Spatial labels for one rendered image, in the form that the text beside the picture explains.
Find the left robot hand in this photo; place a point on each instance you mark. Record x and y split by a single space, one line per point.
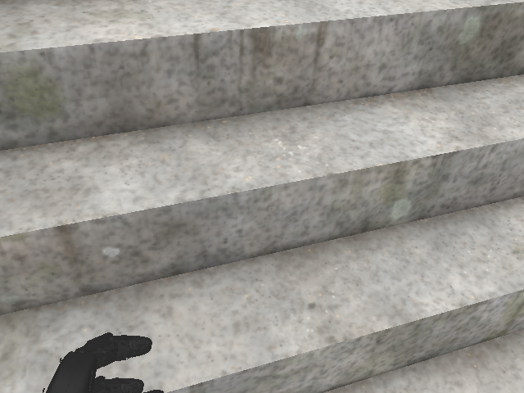
76 372

